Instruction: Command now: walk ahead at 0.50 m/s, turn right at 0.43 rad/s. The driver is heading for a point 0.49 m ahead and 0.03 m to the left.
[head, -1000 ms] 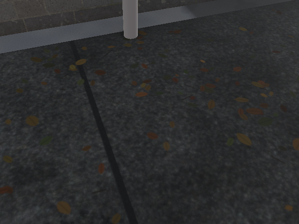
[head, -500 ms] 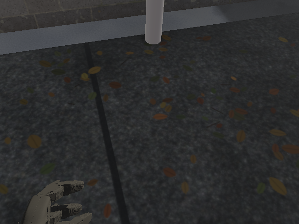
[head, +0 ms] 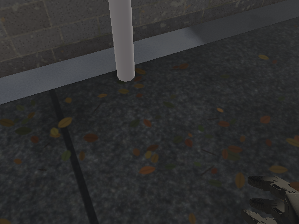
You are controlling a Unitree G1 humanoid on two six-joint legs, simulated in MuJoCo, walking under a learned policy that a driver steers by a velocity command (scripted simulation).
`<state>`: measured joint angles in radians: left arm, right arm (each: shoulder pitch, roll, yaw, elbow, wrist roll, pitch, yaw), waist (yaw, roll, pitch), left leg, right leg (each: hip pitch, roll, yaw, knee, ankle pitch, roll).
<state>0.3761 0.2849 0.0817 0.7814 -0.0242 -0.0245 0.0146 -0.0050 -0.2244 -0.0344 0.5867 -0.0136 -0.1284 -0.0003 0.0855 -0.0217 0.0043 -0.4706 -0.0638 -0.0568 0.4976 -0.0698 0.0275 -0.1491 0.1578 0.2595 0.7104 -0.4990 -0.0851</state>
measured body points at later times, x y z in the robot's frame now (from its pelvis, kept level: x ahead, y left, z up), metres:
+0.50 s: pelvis +0.23 -0.05 +0.01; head +0.26 -0.06 +0.46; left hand +0.49 +0.16 -0.05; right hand +0.22 -0.33 -0.12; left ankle +0.12 +0.11 -0.69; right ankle +0.30 -0.16 -0.72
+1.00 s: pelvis +0.41 -0.03 +0.01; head +0.44 -0.01 +0.46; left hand +0.46 +0.25 -0.13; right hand +0.61 -0.25 -0.08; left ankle +0.50 +0.08 -0.72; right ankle +0.33 -0.17 -0.68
